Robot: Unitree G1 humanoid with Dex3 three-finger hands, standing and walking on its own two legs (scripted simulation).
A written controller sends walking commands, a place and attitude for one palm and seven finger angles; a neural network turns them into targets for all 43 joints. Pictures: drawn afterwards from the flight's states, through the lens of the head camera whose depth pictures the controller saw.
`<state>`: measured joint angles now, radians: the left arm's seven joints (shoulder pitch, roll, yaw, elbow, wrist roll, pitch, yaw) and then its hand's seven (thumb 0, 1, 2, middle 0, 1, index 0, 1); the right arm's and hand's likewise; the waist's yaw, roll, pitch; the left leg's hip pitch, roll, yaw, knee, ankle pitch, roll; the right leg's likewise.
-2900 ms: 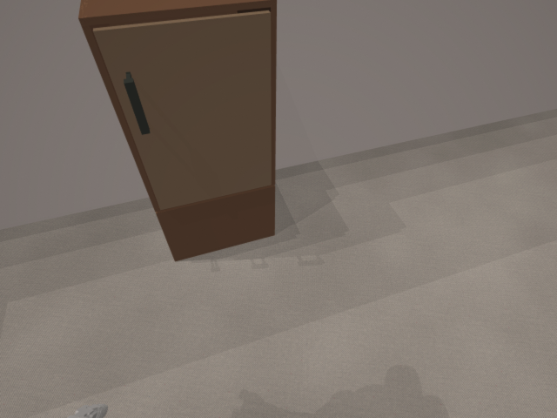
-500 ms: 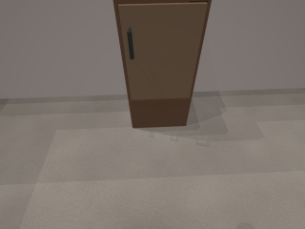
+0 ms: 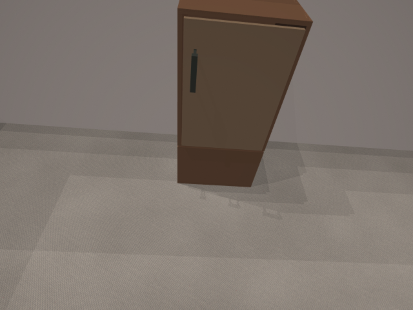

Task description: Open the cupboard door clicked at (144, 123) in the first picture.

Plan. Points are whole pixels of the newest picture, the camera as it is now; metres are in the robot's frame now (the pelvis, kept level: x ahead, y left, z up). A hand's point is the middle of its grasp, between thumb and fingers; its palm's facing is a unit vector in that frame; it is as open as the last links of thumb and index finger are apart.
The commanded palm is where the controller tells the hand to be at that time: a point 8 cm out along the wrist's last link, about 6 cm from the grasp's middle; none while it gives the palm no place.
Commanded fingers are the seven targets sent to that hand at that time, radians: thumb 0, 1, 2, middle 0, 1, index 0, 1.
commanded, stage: take the last steps up to it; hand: left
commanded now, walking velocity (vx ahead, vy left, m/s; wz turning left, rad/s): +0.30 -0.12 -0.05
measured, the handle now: (193, 71) +0.89 +0.11 +0.00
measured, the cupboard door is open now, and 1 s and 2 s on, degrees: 0 0 0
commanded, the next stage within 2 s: come to a stop and stand still in 0.74 s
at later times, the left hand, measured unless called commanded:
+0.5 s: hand (175, 261) +0.27 +0.08 -0.17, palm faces +0.02 -0.98 -0.22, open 7.2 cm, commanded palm none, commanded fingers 0.00 0.90 0.90 -0.20 -0.30 -0.20 -0.30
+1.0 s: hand (185, 245) +0.32 +0.07 -0.18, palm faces +0.10 -0.98 -0.17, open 7.4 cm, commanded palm none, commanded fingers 0.00 0.90 0.90 -0.20 -0.30 -0.20 -0.30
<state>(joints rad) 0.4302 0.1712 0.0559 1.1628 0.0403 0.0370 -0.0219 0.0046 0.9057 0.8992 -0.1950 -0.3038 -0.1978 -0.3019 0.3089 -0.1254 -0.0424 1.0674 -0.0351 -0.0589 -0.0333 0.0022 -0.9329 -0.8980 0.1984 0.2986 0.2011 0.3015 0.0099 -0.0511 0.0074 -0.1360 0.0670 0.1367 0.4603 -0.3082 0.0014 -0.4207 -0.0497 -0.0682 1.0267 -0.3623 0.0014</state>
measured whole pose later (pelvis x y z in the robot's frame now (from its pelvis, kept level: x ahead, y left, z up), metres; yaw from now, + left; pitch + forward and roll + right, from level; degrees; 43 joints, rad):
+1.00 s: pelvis +0.34 -0.10 +0.00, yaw +1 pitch -1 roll +1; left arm 0.30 0.15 0.04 1.11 0.02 0.00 0.02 0.00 0.91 0.90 -0.19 -0.30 -0.20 -0.30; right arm 0.20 -0.15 -0.03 1.07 -0.02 -0.04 -0.05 -0.02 -0.95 -0.90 0.20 0.30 0.20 0.30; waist 0.02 -0.03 0.07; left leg -0.18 0.04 0.15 0.45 -0.25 0.01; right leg -0.37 -0.08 -0.06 0.74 -0.32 0.03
